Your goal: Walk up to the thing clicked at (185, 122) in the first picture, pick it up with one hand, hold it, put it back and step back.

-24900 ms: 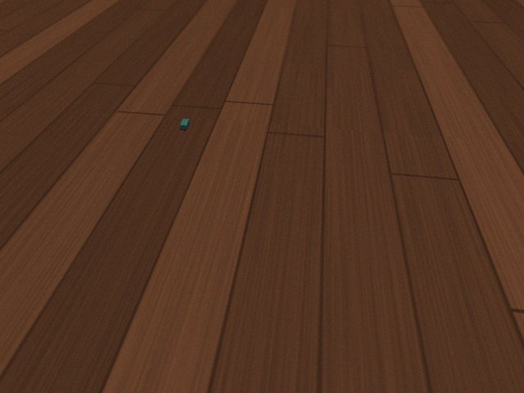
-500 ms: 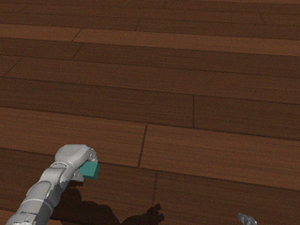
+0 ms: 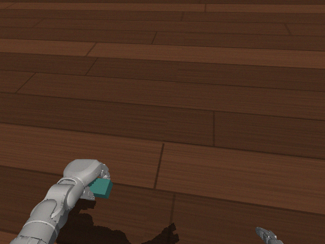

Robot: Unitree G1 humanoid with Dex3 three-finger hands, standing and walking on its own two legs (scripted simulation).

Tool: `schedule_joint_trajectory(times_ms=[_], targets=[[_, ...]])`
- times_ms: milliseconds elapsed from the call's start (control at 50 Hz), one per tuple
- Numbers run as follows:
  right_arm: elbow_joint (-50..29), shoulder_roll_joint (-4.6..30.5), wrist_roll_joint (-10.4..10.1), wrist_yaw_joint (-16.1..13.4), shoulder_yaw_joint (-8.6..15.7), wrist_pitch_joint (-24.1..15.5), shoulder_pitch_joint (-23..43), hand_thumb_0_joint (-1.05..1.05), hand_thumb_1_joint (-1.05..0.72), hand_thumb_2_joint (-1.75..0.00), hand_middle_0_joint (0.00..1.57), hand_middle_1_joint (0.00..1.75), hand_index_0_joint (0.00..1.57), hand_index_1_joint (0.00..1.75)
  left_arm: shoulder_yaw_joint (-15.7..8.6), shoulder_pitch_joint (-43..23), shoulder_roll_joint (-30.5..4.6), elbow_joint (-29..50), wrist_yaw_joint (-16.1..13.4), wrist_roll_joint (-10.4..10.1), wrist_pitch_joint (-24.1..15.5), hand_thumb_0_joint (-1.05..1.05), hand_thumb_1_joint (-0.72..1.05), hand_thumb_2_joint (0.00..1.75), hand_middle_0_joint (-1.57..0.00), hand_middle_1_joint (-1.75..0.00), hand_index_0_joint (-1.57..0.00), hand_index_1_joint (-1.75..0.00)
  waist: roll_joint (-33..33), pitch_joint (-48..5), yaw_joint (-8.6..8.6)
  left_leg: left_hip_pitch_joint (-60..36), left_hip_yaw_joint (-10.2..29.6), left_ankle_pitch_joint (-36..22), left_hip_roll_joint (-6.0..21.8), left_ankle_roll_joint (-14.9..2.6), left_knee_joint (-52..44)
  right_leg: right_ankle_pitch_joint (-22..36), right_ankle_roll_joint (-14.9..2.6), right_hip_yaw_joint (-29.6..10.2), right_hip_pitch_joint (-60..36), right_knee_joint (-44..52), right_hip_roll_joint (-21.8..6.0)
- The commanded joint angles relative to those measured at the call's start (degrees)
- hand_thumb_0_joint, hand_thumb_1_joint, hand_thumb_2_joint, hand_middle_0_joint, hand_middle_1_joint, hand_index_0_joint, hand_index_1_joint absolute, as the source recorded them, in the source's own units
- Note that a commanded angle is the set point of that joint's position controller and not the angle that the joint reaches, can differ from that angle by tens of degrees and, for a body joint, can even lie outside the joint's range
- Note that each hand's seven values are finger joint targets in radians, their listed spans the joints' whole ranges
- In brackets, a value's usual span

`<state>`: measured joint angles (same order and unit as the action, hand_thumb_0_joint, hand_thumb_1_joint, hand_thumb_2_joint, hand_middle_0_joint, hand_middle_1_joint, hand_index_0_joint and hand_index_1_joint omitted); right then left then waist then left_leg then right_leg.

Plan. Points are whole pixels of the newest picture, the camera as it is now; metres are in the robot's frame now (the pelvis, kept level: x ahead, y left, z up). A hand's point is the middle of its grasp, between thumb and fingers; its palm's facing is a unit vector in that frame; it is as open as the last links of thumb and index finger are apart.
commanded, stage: hold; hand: left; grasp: from above
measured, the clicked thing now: (96, 187) +0.31 +0.21 -0.07
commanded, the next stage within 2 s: crouch in 1.24 s
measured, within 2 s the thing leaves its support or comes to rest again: neither
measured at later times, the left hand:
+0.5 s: hand (88, 194) +0.27 +0.20 -0.02, palm faces -0.46 +0.00 -0.89, open 7.2 cm
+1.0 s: hand (87, 191) +0.28 +0.21 -0.01, palm faces -0.46 +0.00 -0.89, open 7.2 cm
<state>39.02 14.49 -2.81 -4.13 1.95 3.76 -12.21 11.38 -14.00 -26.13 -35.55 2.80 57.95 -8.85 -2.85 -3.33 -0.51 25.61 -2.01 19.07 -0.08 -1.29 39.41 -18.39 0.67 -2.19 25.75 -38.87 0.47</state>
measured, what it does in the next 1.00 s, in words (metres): stands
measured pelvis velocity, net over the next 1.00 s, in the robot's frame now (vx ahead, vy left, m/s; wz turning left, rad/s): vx -0.01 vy -0.01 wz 0.00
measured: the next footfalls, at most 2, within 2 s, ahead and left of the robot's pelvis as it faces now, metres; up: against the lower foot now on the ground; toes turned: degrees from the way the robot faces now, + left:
none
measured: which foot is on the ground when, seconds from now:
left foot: down 0.00-1.00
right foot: down 0.00-1.00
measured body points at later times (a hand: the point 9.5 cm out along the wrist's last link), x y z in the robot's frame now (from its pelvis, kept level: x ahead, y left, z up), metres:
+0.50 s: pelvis -0.02 -0.01 +0.01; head -0.01 -0.03 +0.46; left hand +0.29 +0.20 +0.03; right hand +0.13 -0.26 -0.11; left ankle +0.01 +0.10 -0.72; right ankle +0.01 -0.13 -0.72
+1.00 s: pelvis -0.01 -0.01 +0.01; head +0.00 -0.03 +0.46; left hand +0.30 +0.20 +0.04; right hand +0.14 -0.26 -0.10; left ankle +0.01 +0.10 -0.72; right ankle +0.01 -0.13 -0.72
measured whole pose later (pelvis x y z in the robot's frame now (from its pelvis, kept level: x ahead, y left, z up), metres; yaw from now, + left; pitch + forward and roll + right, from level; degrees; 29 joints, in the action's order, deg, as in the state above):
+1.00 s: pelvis -0.01 -0.01 +0.01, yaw +0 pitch +1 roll +0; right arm 38.7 14.4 -3.7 -5.9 0.4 4.6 -9.1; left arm 12.6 -12.4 -26.4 -32.0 5.2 55.9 -9.0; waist -3.2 0.1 0.2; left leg 16.8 -2.2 13.9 -0.2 -0.9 30.1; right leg -13.9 0.3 -2.5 17.7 -30.9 0.4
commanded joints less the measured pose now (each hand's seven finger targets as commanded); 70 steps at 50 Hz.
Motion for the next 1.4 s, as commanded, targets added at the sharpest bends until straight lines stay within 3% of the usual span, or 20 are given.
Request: schedule_joint_trajectory(times_ms=[0, 140, 240, 460, 480, 500, 580, 680, 800, 820, 940, 1000, 1060, 1120, 1140, 1220, 1280, 1320, 1340, 1380], targets=[[-7.5, 7.8, -0.1, -0.5, 2.4, -1.8, 3.2, 0.00, -0.90, -0.90, 0.20, 0.30, 0.20, 0.30, -5.7, -17.0, -11.5, 10.5, -2.0, -0.6, 0.6, 0.00, 0.78, 0.36, -1.10, -0.28, -1.13, -0.25, 1.8, -14.3, -0.37, -9.6, 1.2, -15.7, -0.8, 0.28, -5.6, 13.2, -1.44, 1.0, -5.0, 6.2, 1.9], [-8.4, 7.8, -0.5, -0.8, 2.0, -1.5, 4.9, 0.00, -0.90, -0.90, 0.20, 0.30, 0.20, 0.30, -4.8, -16.5, -11.4, 11.8, -0.7, -1.4, 0.8, 0.00, 0.79, 0.34, -1.11, -0.28, -1.14, -0.25, 2.0, -12.6, 0.15, -11.0, 1.1, -12.9, -0.8, 0.20, -8.1, 10.2, -1.53, 1.0, -5.9, 8.2, 1.9], [-8.6, 7.7, -0.6, -1.0, 1.7, -1.5, 6.0, 0.00, -0.90, -0.90, 0.20, 0.30, 0.20, 0.30, -6.1, -17.2, -12.5, 11.9, -0.6, -2.0, 0.4, 0.00, 0.78, 0.32, -1.09, -0.29, -1.12, -0.26, 1.8, -11.1, 0.57, -10.9, 1.3, -10.2, -0.7, 0.22, -9.5, 7.5, -1.55, 0.9, -6.5, 9.6, 1.8], [-9.0, 7.4, -0.6, -1.4, 1.1, -1.7, 7.4, 0.00, -0.90, -0.90, 0.20, 0.30, 0.20, 0.30, -5.7, -16.6, -11.6, 13.6, -0.2, -2.5, 0.2, 0.00, 0.80, 0.29, -1.07, -0.33, -1.12, -0.28, 2.6, -10.4, 0.40, -12.1, 0.7, -7.3, -1.0, -0.09, -11.4, 5.1, -1.26, 0.3, -7.6, 12.0, 1.5], [-9.1, 7.3, -0.7, -1.5, 1.2, -1.8, 8.1, 0.00, -0.91, -0.90, 0.20, 0.30, 0.20, 0.30, -7.0, -15.5, -13.0, 12.5, -0.2, -2.4, 0.1, 0.00, 0.80, 0.31, -1.10, -0.31, -1.14, -0.27, 2.3, -9.4, 1.05, -11.6, 0.5, -6.7, -1.2, -0.04, -11.6, 4.1, -1.30, 0.3, -7.7, 12.5, 1.4], [-9.5, 7.2, -0.7, -1.5, 1.0, -1.8, 8.1, 0.00, -0.91, -0.90, 0.20, 0.30, 0.20, 0.30, -5.6, -15.9, -11.6, 13.9, 0.0, -2.5, 0.1, 0.00, 0.80, 0.28, -1.08, -0.33, -1.13, -0.28, 2.6, -9.8, 0.42, -12.2, 0.4, -6.8, -1.3, -0.14, -11.7, 4.3, -1.24, 0.1, -7.8, 12.7, 1.3], [-9.0, 7.1, -0.7, -1.7, 0.9, -1.8, 8.5, 0.00, -0.91, -0.90, 0.20, 0.30, 0.20, 0.30, -6.1, -16.0, -12.6, 14.6, 0.4, -2.5, 0.0, 0.00, 0.79, 0.31, -1.09, -0.31, -1.13, -0.27, 2.7, -10.6, 0.64, -13.1, 0.4, -8.7, -1.3, -0.19, -11.8, 6.3, -1.08, 0.2, -8.9, 12.8, 1.3], [-9.0, 7.1, -0.9, -1.9, 0.7, -1.8, 8.6, 0.00, -0.91, -0.90, 0.20, 0.30, 0.20, 0.30, -6.7, -16.0, -12.5, 14.8, 0.2, -3.1, -0.1, 0.00, 0.79, 0.30, -1.10, -0.29, -1.14, -0.25, 2.4, -9.3, 0.74, -13.5, 0.8, -7.2, -0.9, 0.02, -13.2, 4.6, -1.37, 0.3, -8.7, 13.4, 1.6], [-9.0, 6.9, -1.0, -2.0, 0.6, -1.6, 8.7, 0.00, -0.91, -0.90, 0.20, 0.30, 0.20, 0.30, -5.5, -15.9, -11.7, 14.8, 0.5, -2.7, 0.0, 0.00, 0.75, 0.29, -1.06, -0.31, -1.10, -0.27, 2.3, -9.7, 0.48, -14.2, 0.8, -10.1, -0.9, 0.06, -13.2, 7.5, -1.42, 0.5, -9.5, 13.2, 1.6], [-8.9, 7.0, -1.0, -2.0, 0.8, -1.6, 8.7, 0.00, -0.91, -0.90, 0.20, 0.30, 0.20, 0.30, -6.8, -16.5, -13.3, 15.2, 0.5, -2.8, -0.2, 0.00, 0.77, 0.31, -1.08, -0.30, -1.12, -0.26, 1.8, -9.7, 1.06, -14.4, 0.7, -10.2, -1.0, 0.14, -13.4, 7.4, -1.47, 0.4, -10.0, 13.5, 1.5], [-8.4, 6.9, -0.9, -2.2, 0.7, -1.3, 8.3, 0.00, -0.91, -0.90, 0.20, 0.30, 0.20, 0.30, -5.0, -17.7, -11.4, 14.1, 0.2, -2.6, -0.3, 0.00, 0.75, 0.30, -1.08, -0.29, -1.11, -0.25, 2.6, -10.9, 0.09, -16.2, 0.8, -13.1, -0.9, 0.07, -13.2, 10.5, -1.33, 0.6, -10.2, 13.4, 1.6], [-8.1, 7.0, -0.9, -2.1, 0.9, -0.9, 7.8, 0.00, -0.91, -0.90, 0.20, 0.30, 0.20, 0.30, -6.7, -15.8, -12.7, 12.8, -0.3, -2.4, 0.0, 0.00, 0.73, 0.27, -1.06, -0.27, -1.10, -0.23, 2.3, -11.2, 0.94, -16.2, 0.5, -14.7, -1.0, 0.06, -13.1, 12.1, -1.38, 0.6, -11.4, 13.4, 1.5], [-8.0, 6.9, -0.9, -2.0, 0.8, -0.5, 7.9, 0.00, -0.91, -0.90, 0.20, 0.30, 0.20, 0.30, -5.3, -17.3, -11.7, 11.9, -0.3, -1.8, 0.1, 0.00, 0.75, 0.27, -1.07, -0.27, -1.11, -0.23, 2.4, -10.4, 0.34, -16.0, 0.7, -14.9, -1.0, 0.09, -13.2, 12.3, -1.39, 0.8, -10.7, 13.4, 1.5], [-8.2, 7.0, -1.0, -1.9, 1.1, -0.1, 7.5, 0.00, -0.90, -0.90, 0.20, 0.30, 0.20, 0.30, -6.9, -16.0, -12.9, 10.4, -0.6, -1.6, 0.3, 0.00, 0.75, 0.29, -1.08, -0.27, -1.11, -0.23, 1.3, -10.4, 1.08, -15.6, 0.7, -15.5, -1.0, 0.25, -13.5, 12.6, -1.64, 0.9, -11.4, 13.3, 1.5], [-8.3, 7.1, -1.0, -1.7, 1.0, 0.0, 7.2, 0.00, -0.91, -0.90, 0.20, 0.30, 0.20, 0.30, -5.5, -17.3, -11.6, 11.3, -0.4, -2.1, 0.2, 0.00, 0.76, 0.29, -1.07, -0.29, -1.11, -0.25, 2.2, -10.5, 0.43, -15.7, 0.8, -15.2, -0.8, 0.22, -13.6, 12.3, -1.63, 0.9, -11.3, 13.4, 1.7], [-8.7, 7.0, -1.1, -1.7, 1.3, 0.2, 7.4, 0.00, -0.91, -0.90, 0.20, 0.30, 0.20, 0.30, -7.3, -15.3, -13.4, 10.9, 0.0, -1.9, -0.3, 0.00, 0.76, 0.28, -1.08, -0.26, -1.12, -0.23, 1.4, -10.9, 1.45, -15.5, 0.8, -15.1, -1.0, 0.25, -13.6, 12.1, -1.72, 0.9, -12.2, 13.6, 1.5], [-8.5, 7.2, -1.0, -1.6, 1.4, 0.4, 6.8, 0.00, -0.91, -0.90, 0.20, 0.30, 0.20, 0.30, -4.6, -17.8, -11.4, 13.4, 0.3, -2.5, -1.1, 0.00, 0.77, 0.29, -1.09, -0.28, -1.13, -0.24, 1.0, -11.9, 0.14, -17.1, 0.8, -16.7, -0.8, 0.29, -13.4, 13.9, -1.76, 0.7, -12.0, 13.2, 1.6], [-8.3, 7.3, -1.0, -1.8, 1.7, 0.4, 6.7, 0.00, -0.93, -0.91, 0.20, 0.30, 0.20, 0.30, -6.6, -17.6, -13.1, 12.5, -0.2, -2.2, -1.2, 0.00, 0.79, 0.18, -1.05, -0.35, -1.13, -0.27, 0.4, -12.7, 0.78, -17.3, 1.0, -18.6, -0.8, 0.44, -12.9, 15.4, -1.74, 1.0, -12.0, 12.8, 1.7], [-8.2, 7.4, -0.9, -1.7, 1.8, 0.5, 6.2, 0.00, -0.89, -0.90, 0.20, 0.30, 0.20, 0.30, -6.7, -17.7, -12.9, 13.6, -0.5, -2.3, -1.4, 0.00, 0.71, 0.22, -0.97, -0.31, -1.05, -0.25, 1.1, -13.4, 0.66, -17.5, 1.0, -19.0, -0.7, 0.46, -12.8, 15.6, -1.76, 1.1, -12.1, 12.7, 1.8], [-8.6, 7.3, -1.1, -1.6, 1.7, 0.6, 6.5, 0.00, -0.90, -0.90, 0.20, 0.30, 0.20, 0.30, -6.1, -14.8, -11.5, 11.2, -1.0, -2.4, -1.4, 0.00, 0.74, 0.29, -1.05, -0.31, -1.09, -0.27, 2.3, -11.4, 0.48, -16.5, 0.9, -18.0, -0.9, 0.33, -12.8, 15.1, -1.69, 1.1, -11.7, 12.9, 1.7]])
